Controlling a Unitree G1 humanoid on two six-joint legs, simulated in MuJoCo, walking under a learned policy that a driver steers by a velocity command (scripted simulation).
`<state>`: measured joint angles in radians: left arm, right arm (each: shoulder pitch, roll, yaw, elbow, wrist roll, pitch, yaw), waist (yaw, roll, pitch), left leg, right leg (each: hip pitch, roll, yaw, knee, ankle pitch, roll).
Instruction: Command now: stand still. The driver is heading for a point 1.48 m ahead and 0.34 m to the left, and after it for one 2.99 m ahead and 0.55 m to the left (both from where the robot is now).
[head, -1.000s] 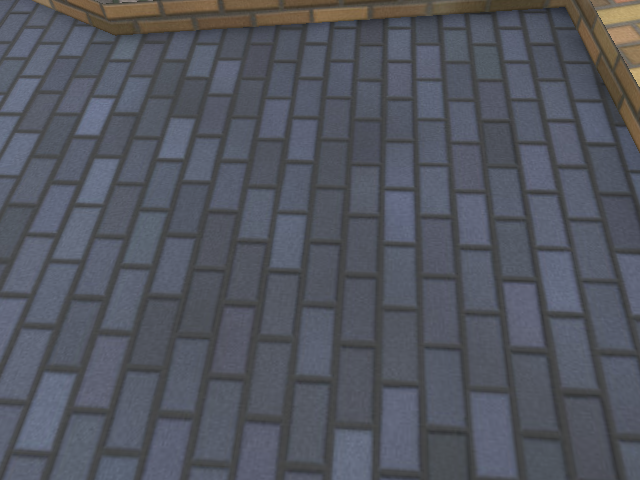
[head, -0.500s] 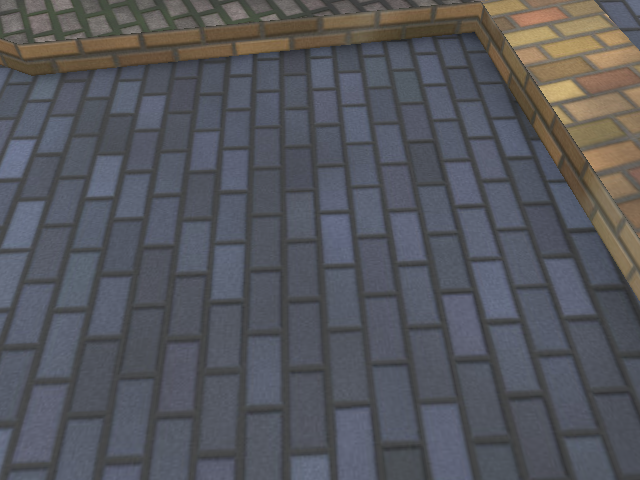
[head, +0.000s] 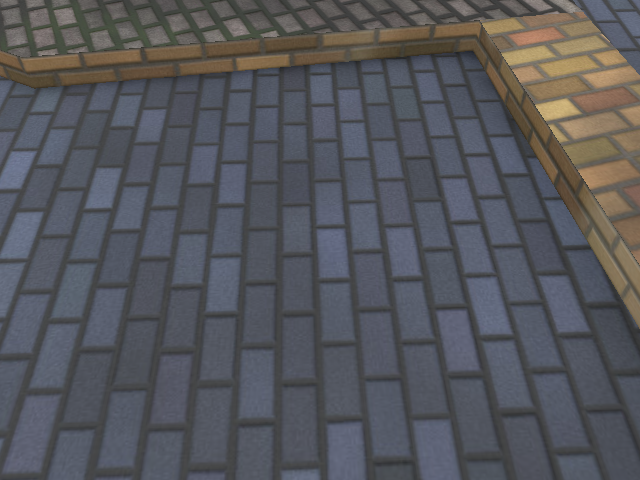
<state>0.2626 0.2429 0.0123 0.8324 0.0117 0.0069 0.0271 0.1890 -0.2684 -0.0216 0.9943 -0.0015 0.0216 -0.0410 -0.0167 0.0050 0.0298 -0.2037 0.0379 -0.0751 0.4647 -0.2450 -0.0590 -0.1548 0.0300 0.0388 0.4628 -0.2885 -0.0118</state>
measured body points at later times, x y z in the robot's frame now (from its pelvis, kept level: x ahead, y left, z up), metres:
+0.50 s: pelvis +0.08 +0.04 +0.01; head +0.09 +0.07 +0.46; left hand +0.18 +0.32 -0.13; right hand +0.05 -0.22 -0.12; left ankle +0.02 +0.13 -0.74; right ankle +0.07 -0.11 -0.67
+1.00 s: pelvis +0.41 -0.05 -0.16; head +0.46 -0.06 +0.29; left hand +0.62 +0.17 -0.26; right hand +0.31 -0.32 -0.29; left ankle +0.12 +0.14 -0.64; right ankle +0.49 -0.16 -0.88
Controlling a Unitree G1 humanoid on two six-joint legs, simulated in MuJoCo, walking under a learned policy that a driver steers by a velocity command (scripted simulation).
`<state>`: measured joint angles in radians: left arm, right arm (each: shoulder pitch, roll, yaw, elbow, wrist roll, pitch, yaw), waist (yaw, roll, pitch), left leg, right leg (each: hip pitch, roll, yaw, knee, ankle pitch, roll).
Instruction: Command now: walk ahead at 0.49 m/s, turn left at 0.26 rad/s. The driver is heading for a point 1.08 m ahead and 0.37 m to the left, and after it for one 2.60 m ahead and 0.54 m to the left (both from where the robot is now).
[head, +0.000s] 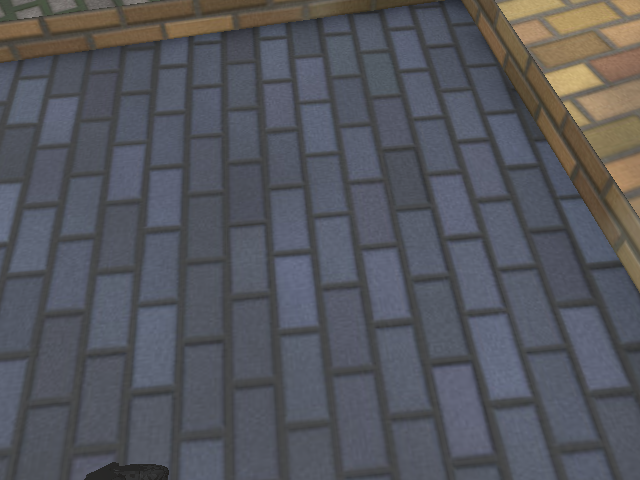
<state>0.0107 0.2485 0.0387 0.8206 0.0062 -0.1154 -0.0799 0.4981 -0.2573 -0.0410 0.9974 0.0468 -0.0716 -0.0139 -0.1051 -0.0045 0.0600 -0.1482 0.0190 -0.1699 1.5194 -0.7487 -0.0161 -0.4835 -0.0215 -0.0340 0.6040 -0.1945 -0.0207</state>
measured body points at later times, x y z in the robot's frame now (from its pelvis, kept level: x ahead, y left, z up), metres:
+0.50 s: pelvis +0.29 +0.05 -0.01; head +0.32 +0.07 +0.44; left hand +0.30 +0.34 -0.14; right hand +0.52 -0.17 -0.09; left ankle +0.36 +0.13 -0.72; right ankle +0.15 -0.12 -0.63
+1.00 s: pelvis +0.58 +0.10 +0.00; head +0.60 +0.12 +0.45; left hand +0.62 +0.42 -0.08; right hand +0.76 -0.12 -0.11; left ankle +0.39 +0.13 -0.66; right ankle +0.70 +0.04 -0.72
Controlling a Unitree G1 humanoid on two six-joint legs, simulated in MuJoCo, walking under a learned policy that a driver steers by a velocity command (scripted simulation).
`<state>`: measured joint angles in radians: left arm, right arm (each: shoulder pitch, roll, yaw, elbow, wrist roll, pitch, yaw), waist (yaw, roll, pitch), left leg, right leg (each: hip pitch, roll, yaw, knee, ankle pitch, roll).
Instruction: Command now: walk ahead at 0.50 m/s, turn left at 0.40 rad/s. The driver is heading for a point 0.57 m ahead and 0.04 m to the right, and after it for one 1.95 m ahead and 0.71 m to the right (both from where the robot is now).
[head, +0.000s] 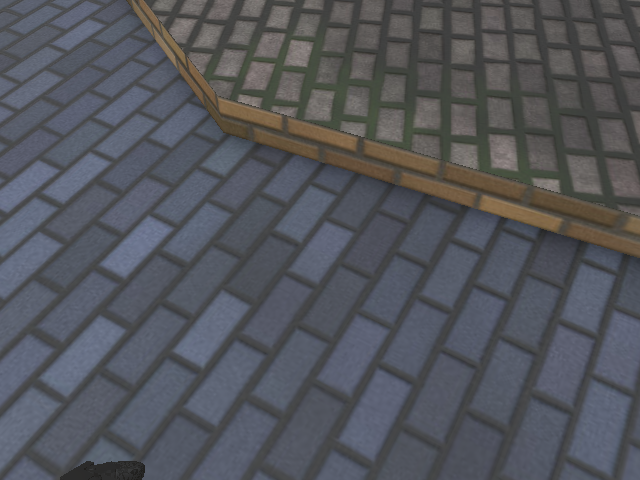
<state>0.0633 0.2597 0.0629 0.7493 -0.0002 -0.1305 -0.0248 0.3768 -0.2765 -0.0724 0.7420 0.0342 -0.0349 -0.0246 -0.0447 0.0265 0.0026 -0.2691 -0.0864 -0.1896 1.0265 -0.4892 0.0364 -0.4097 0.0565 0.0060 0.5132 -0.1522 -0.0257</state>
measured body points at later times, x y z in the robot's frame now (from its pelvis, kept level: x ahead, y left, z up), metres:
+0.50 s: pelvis +0.26 +0.05 +0.00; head +0.29 +0.07 +0.45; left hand +0.25 +0.33 -0.13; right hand +0.49 -0.17 -0.07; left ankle +0.33 +0.15 -0.73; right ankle +0.12 -0.10 -0.65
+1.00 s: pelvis +0.52 +0.00 -0.01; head +0.56 -0.01 +0.43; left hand +0.76 +0.22 -0.10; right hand +0.51 -0.29 -0.14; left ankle +0.35 +0.16 -0.68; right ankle +0.61 -0.09 -0.73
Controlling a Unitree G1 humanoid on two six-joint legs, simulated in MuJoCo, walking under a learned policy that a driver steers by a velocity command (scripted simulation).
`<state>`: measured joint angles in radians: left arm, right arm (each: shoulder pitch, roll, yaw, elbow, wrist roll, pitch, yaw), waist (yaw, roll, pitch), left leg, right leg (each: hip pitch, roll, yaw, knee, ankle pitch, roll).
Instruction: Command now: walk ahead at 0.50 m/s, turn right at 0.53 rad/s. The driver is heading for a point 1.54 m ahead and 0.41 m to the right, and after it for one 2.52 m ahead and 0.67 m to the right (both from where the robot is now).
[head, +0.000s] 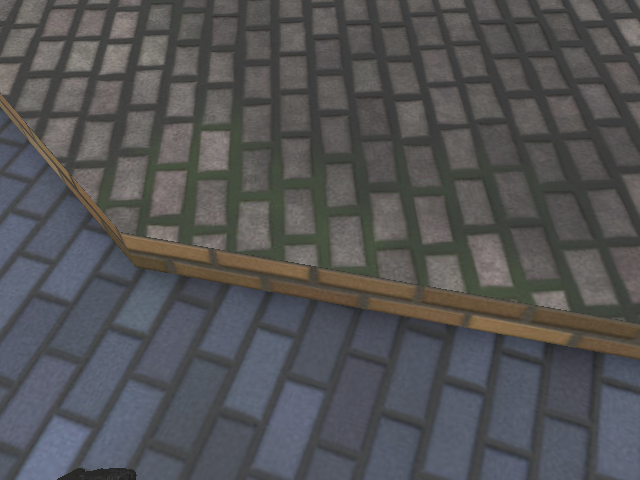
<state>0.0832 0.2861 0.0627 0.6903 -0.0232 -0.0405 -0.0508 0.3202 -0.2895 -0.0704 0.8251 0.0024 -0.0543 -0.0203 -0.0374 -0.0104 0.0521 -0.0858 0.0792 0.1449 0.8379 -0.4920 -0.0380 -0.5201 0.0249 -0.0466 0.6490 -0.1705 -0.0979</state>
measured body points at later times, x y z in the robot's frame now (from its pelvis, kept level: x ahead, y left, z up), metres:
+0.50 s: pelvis +0.29 +0.02 +0.01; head +0.31 +0.01 +0.46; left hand +0.42 +0.29 -0.10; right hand +0.42 -0.28 -0.06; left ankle +0.40 +0.11 -0.71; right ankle +0.12 -0.07 -0.67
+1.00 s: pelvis +0.49 -0.11 +0.01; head +0.52 -0.14 +0.46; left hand +0.82 -0.03 -0.06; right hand +0.37 -0.38 -0.12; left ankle +0.42 +0.10 -0.66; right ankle +0.52 -0.23 -0.72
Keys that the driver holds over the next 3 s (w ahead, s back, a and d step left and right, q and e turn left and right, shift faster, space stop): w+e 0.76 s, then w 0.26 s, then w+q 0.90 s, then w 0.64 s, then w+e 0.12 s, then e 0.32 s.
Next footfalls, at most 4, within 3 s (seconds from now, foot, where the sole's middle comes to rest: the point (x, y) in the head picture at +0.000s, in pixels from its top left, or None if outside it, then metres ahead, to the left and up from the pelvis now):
0.44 left None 0.44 0.10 -0.75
0.94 right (450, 417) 0.55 -0.25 -0.75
1.48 left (415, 227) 0.94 -0.21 -0.61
2.02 right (487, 135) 1.23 -0.44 -0.61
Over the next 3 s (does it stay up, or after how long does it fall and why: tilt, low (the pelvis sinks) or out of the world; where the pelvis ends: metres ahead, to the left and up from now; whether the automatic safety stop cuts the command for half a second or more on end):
stays up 1.57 -0.32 0.16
